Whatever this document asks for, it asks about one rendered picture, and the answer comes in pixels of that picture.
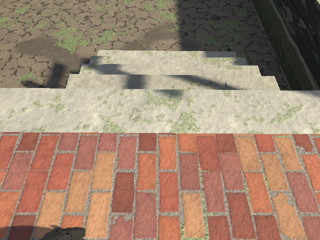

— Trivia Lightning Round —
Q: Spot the left robot hand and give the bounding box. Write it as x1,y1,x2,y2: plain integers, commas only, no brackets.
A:
40,227,86,240

